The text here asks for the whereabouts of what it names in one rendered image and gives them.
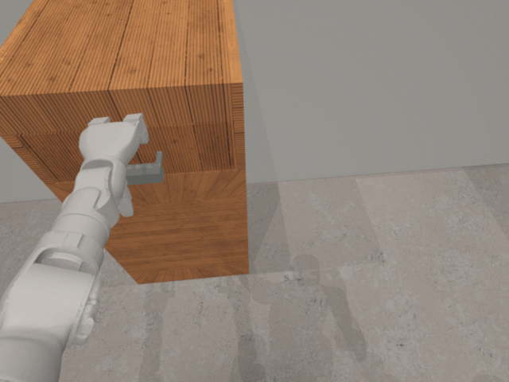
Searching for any drawer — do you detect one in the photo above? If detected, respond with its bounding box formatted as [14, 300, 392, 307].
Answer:
[16, 120, 235, 182]

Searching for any left robot upper arm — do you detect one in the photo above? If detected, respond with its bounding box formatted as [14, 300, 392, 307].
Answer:
[0, 263, 102, 382]

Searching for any handle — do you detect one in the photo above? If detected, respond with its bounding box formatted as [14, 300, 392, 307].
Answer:
[126, 151, 165, 185]

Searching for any left robot hand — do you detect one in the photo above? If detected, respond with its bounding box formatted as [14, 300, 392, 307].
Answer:
[79, 113, 149, 217]

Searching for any cabinet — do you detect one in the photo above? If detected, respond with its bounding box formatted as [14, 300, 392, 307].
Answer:
[0, 0, 249, 284]

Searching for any robot left forearm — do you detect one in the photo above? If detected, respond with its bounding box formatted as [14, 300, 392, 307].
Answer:
[0, 154, 127, 328]

